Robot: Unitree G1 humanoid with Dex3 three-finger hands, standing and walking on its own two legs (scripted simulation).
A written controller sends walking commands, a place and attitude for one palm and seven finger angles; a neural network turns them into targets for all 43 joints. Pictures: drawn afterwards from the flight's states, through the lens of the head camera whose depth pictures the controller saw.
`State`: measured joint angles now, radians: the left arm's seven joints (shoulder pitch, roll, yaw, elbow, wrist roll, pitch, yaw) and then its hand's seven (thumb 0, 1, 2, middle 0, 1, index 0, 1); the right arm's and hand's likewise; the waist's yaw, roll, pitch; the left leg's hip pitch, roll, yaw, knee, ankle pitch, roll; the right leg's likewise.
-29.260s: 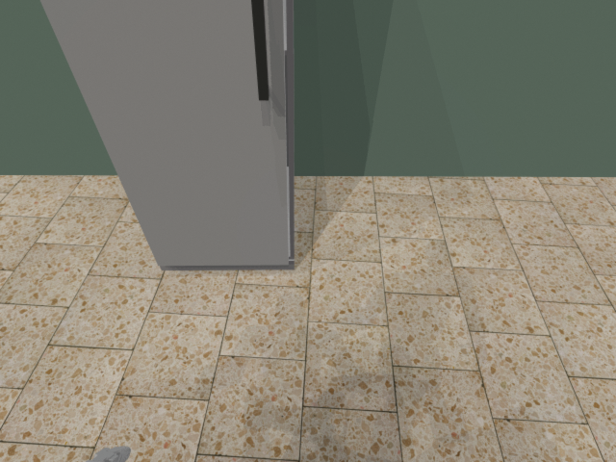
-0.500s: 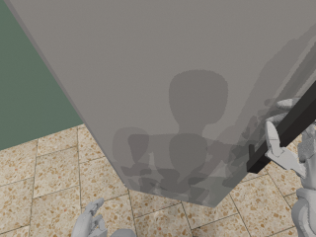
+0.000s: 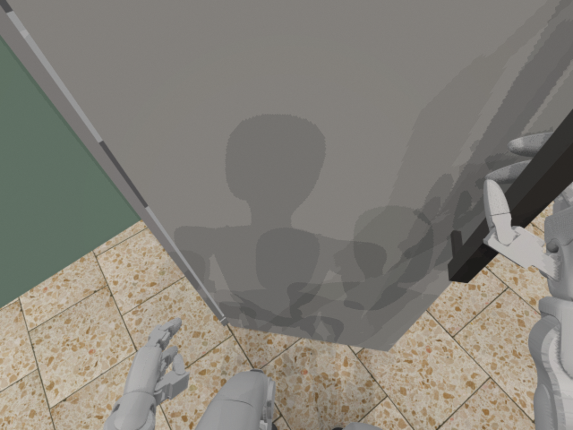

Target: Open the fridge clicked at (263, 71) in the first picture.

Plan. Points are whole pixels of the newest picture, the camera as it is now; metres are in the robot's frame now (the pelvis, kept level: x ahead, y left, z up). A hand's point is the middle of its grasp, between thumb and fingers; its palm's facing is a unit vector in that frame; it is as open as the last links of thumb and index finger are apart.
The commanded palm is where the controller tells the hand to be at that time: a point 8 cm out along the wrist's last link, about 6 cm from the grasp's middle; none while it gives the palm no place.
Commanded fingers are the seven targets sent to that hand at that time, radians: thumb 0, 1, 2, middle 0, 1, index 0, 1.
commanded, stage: walk backward, drawing the door open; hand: right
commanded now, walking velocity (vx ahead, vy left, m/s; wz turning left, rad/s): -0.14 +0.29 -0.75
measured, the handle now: (535, 160) +0.34 -0.18 +0.23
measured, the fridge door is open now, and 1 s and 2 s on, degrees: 50 78 77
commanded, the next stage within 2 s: stop walking and hold the door back in 0.84 s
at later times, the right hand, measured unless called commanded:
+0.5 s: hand (474, 337) +0.19 -0.12 +0.19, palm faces +0.52 +0.83 -0.21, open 6.5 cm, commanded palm +0.14 -0.16 +0.19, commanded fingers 0.00 -0.90 -0.90 0.45 1.40 0.45 1.40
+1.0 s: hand out of the picture +0.11 -0.06 +0.19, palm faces +0.80 +0.55 -0.23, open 6.6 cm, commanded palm +0.08 -0.09 +0.18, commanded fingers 0.00 -0.90 -0.90 0.45 1.40 0.45 1.40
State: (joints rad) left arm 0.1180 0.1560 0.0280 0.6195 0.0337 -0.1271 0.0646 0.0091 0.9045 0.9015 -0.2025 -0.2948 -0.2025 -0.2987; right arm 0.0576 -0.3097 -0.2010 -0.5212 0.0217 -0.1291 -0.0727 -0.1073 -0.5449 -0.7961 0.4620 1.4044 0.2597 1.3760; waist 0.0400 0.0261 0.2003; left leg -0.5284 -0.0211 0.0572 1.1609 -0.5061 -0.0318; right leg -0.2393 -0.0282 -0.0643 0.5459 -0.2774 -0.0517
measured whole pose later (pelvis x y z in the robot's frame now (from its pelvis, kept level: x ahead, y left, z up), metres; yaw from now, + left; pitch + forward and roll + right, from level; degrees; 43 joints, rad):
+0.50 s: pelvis -0.03 +0.15 -0.01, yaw -19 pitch +0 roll +1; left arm 0.14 0.23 0.04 0.63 0.01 -0.07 0.10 0.01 0.90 0.90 -0.20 -0.30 -0.20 -0.30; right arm 0.06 -0.31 -0.26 -0.49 0.08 -0.09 -0.09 -0.07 -0.61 -0.82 0.46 1.41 0.27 1.38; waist 0.06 0.01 0.14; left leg -0.23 0.11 0.18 0.57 -0.31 -0.03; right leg -0.45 -0.03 -0.13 0.91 -0.49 0.05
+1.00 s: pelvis -0.03 +0.29 -0.01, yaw -32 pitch -1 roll +2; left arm 0.11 0.18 -0.03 0.64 -0.01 -0.11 0.06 0.01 0.90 0.90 -0.21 -0.30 -0.21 -0.30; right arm -0.05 -0.33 -0.31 -0.31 0.08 -0.07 -0.13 -0.07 -0.63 -0.83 0.46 1.41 0.24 1.35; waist -0.02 -0.06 0.13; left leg -0.25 0.01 0.04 0.54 -0.28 -0.02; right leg -0.55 -0.04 0.13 0.94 -0.45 0.05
